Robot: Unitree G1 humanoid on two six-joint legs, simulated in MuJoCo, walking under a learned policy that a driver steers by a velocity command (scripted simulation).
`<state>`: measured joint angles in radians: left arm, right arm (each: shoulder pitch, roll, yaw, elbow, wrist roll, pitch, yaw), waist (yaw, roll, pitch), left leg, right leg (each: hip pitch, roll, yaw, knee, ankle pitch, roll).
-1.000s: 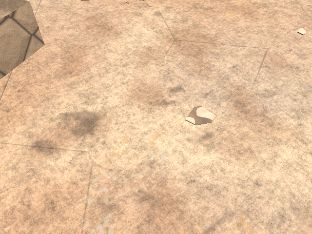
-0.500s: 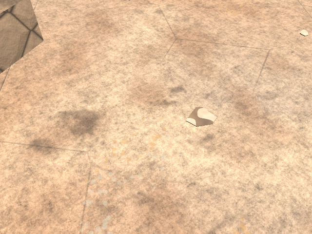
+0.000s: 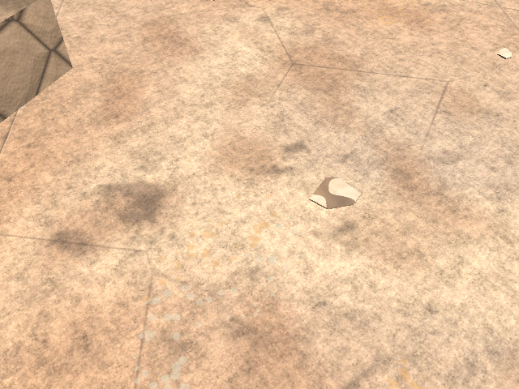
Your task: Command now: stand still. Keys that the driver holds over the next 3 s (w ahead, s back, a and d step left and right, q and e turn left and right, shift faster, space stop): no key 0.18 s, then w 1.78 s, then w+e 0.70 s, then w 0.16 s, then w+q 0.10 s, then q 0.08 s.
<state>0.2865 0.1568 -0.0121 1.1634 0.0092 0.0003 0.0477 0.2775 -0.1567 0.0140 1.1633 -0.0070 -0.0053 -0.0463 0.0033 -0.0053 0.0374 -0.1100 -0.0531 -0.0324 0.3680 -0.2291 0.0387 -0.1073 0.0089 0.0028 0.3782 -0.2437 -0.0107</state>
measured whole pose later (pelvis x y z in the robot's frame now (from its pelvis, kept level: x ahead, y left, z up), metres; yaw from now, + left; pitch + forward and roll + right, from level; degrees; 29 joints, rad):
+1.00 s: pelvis +0.29 -0.02 -0.02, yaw -1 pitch -1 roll +1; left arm 0.41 0.17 0.02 1.08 0.01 -0.08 0.01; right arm 0.14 -0.21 -0.06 0.97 -0.02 -0.07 0.01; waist 0.02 -0.02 0.07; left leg -0.36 -0.09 0.14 0.55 -0.20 0.14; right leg -0.23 0.02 0.01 1.22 -0.36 -0.10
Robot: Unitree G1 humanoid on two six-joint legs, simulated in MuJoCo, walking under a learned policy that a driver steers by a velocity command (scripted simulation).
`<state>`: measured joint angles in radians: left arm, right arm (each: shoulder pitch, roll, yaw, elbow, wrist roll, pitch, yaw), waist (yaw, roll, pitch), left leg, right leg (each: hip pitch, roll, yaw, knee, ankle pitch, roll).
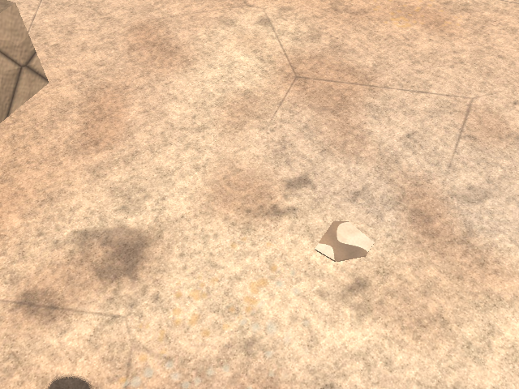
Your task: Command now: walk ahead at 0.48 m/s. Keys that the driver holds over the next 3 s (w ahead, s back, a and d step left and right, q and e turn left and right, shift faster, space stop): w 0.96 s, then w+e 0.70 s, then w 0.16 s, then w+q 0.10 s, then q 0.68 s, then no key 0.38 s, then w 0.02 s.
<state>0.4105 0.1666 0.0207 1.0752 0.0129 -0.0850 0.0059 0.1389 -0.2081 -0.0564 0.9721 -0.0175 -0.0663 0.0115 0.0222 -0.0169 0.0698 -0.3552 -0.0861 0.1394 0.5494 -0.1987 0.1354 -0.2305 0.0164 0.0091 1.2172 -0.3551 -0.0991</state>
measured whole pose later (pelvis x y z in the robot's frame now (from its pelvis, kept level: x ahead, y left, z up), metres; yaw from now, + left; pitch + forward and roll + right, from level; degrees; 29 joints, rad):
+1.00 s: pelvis +0.55 -0.02 +0.00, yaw +0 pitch +1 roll -1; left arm 0.49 0.17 0.03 1.08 0.03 -0.09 0.01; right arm 0.00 -0.17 -0.03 0.87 -0.02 -0.06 0.02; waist 0.07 0.01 0.06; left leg -0.49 0.02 0.09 0.54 -0.12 0.10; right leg 0.13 0.06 -0.07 0.25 -0.39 -0.05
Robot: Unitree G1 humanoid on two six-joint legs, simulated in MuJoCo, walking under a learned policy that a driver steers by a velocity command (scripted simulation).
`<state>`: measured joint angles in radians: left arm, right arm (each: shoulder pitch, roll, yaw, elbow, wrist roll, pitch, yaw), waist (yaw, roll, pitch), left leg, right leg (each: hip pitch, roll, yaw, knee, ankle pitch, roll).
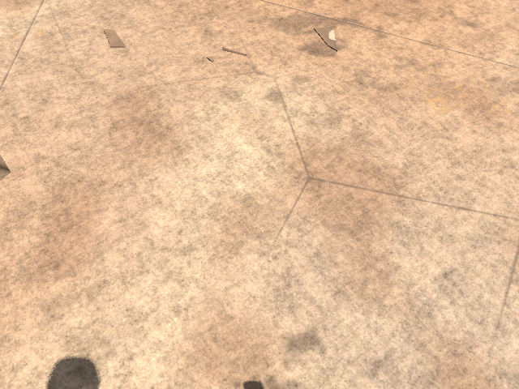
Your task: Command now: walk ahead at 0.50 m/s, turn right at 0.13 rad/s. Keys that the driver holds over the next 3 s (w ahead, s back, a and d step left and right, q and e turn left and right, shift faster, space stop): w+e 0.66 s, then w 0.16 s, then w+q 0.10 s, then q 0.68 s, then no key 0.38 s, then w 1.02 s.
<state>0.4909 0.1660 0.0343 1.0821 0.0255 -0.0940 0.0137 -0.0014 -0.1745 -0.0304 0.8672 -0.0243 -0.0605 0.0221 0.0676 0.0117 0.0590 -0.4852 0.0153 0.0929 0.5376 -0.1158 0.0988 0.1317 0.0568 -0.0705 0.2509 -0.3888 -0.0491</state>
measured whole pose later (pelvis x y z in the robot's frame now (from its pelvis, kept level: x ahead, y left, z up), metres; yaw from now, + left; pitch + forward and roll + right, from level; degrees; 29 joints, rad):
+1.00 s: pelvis +0.50 -0.10 +0.01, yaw -22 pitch +1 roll -1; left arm 0.39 0.22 0.04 0.97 0.02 -0.08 0.01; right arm 0.12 -0.23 -0.04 0.83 -0.02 -0.02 0.03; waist 0.04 0.05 0.05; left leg -0.65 0.09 0.05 0.72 -0.02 0.02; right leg 0.09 0.13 -0.01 0.16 -0.26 -0.12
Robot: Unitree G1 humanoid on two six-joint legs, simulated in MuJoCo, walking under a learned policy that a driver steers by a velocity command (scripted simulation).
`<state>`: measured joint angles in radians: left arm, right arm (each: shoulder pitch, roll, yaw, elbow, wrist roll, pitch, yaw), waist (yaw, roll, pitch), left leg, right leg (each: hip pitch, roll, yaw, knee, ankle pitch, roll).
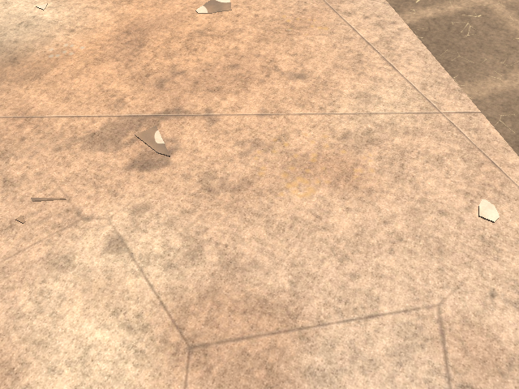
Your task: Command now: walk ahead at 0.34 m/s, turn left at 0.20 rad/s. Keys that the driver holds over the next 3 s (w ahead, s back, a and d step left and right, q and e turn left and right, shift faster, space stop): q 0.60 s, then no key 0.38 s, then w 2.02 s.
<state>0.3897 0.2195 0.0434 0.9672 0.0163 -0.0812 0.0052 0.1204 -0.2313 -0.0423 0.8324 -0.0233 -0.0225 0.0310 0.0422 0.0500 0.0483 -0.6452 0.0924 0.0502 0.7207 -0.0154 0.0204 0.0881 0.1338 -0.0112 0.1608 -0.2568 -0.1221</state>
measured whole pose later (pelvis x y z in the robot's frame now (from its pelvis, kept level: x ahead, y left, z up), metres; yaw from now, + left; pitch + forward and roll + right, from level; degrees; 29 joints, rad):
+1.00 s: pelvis +0.17 -0.03 +0.01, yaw +25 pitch +0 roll +2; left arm 0.22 0.22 0.00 0.79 0.02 -0.01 0.03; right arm 0.21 -0.29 -0.05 0.84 0.00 0.07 -0.01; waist 0.01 0.04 0.04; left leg -0.27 -0.06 -0.11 0.73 -0.44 -0.05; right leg -0.19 0.04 0.03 0.41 -0.22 -0.06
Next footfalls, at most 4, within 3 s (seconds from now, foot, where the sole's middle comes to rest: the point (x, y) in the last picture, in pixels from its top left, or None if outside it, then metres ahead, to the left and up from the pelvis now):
0.12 left None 0.23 0.09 -0.78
0.72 right None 0.24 -0.09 -0.78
1.10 left None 0.11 0.07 -0.78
1.44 right None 0.43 -0.06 -0.78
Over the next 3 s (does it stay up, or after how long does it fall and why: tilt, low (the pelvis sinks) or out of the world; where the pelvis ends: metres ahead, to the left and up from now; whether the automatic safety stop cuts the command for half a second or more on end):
stays up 1.03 0.32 0.00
